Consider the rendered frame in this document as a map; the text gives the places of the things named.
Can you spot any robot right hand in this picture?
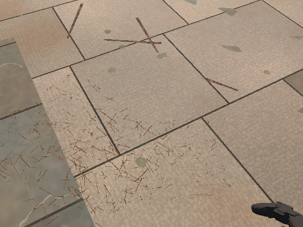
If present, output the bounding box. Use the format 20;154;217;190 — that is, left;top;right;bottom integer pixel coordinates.
251;201;303;227

